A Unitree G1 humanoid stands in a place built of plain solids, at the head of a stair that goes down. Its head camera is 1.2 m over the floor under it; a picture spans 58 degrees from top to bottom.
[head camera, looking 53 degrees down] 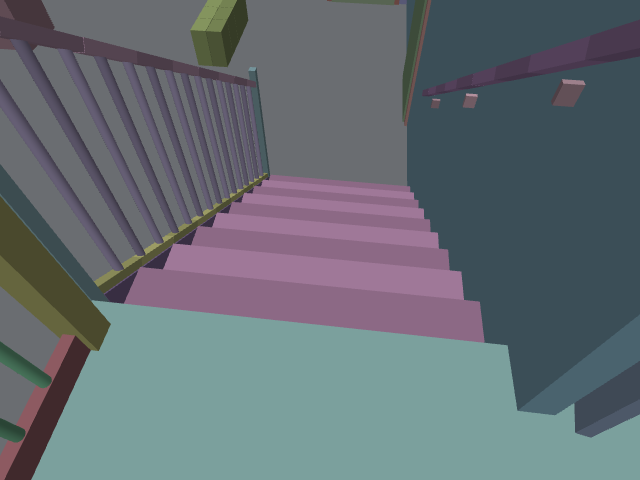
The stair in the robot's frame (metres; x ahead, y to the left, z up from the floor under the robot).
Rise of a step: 0.18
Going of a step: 0.25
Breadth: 1.28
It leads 7 degrees to the right of straight ahead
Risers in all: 10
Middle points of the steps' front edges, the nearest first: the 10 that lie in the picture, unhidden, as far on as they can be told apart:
0.59 0.08 0.00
0.84 0.06 -0.18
1.08 0.03 -0.36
1.33 0.00 -0.54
1.57 -0.03 -0.71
1.82 -0.06 -0.89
2.06 -0.09 -1.07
2.30 -0.12 -1.25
2.55 -0.15 -1.43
2.79 -0.18 -1.61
